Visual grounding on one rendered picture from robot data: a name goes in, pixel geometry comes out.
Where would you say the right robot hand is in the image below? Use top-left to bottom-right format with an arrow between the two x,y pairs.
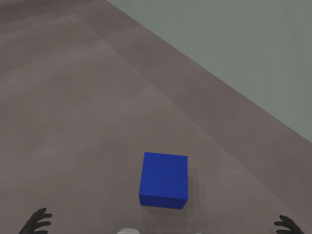
274,214 -> 304,234

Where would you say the left robot hand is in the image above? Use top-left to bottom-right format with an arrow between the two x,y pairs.
19,208 -> 53,234

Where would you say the carton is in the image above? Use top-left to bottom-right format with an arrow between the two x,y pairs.
138,152 -> 188,210

